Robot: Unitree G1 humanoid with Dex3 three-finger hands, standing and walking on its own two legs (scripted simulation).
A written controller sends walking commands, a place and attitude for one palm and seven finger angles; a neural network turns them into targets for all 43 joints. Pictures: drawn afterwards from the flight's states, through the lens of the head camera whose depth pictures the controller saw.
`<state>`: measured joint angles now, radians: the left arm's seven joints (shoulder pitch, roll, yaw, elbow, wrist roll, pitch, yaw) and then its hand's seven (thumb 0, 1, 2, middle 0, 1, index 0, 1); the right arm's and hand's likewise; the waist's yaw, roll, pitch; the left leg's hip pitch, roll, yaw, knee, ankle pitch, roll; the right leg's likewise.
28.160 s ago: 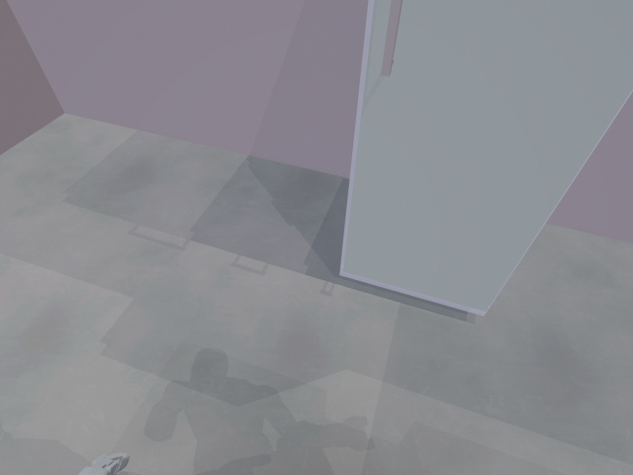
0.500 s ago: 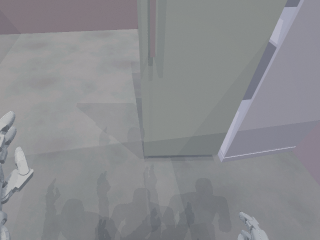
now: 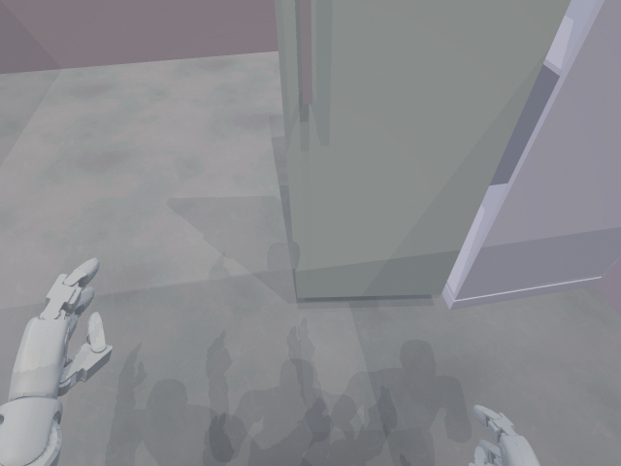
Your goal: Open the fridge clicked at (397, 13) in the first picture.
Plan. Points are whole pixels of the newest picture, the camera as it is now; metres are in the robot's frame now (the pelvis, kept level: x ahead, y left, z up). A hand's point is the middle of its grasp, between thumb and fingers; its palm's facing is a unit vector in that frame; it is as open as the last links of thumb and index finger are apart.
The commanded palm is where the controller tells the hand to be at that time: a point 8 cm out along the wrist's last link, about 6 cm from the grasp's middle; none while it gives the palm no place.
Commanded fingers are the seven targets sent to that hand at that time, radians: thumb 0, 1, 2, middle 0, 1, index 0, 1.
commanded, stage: let the arm hang, fingers relaxed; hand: left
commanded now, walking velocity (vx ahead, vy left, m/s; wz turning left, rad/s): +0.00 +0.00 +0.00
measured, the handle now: (305, 4) +0.75 +0.07 +0.27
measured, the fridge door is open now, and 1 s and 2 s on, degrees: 82 82 82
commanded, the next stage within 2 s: look to check the result in 1.02 s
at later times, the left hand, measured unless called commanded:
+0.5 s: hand out of the picture +0.01 +0.19 -0.17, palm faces +0.01 -0.97 -0.24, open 7.3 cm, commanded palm none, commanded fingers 0.00 0.90 0.90 -0.20 -0.30 -0.20 -0.30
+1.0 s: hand out of the picture +0.08 +0.18 -0.16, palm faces +0.00 -0.98 -0.22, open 7.4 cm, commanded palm none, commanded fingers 0.00 0.90 0.90 -0.20 -0.30 -0.20 -0.30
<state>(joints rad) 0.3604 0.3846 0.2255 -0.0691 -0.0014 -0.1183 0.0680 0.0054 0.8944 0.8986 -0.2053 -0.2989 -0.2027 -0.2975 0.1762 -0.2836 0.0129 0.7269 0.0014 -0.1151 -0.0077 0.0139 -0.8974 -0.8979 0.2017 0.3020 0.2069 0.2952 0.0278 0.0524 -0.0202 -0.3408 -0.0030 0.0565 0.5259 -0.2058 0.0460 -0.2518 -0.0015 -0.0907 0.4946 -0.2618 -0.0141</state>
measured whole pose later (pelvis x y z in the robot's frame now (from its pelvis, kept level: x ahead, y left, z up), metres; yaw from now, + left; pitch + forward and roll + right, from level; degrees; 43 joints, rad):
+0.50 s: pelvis +0.00 -0.02 +0.00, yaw +1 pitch +0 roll -1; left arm 0.26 0.24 0.01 1.07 0.01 0.01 0.01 0.00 0.93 0.90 -0.21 -0.30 -0.20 -0.30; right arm 0.27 -0.22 0.00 1.06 -0.02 0.03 -0.02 0.01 -0.90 -0.90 0.20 0.30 0.20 0.29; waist 0.00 0.01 0.05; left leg -0.30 0.02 0.03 0.50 -0.20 0.02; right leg -0.19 0.02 -0.12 0.43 -0.25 -0.04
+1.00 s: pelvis +0.03 -0.01 +0.01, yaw -1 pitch -1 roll +0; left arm 0.17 0.21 0.00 1.12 0.01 -0.02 0.01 0.00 0.91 0.90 -0.20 -0.30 -0.20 -0.30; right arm 0.17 -0.23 0.01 1.12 -0.02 0.00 -0.02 0.01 -0.90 -0.90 0.20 0.30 0.20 0.29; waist 0.00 -0.01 0.01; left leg -0.18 -0.01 0.06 0.37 -0.18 0.03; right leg -0.11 0.01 -0.08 0.36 -0.24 -0.03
